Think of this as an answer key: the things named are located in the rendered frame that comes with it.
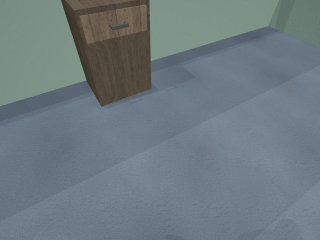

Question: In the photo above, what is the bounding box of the handle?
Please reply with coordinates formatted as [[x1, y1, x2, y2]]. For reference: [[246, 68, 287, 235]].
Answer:
[[109, 22, 129, 31]]

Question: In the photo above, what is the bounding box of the cabinet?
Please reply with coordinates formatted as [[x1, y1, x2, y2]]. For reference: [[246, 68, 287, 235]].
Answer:
[[61, 0, 152, 107]]

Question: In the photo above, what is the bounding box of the drawer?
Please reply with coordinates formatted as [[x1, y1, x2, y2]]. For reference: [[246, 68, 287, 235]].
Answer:
[[79, 4, 148, 44]]

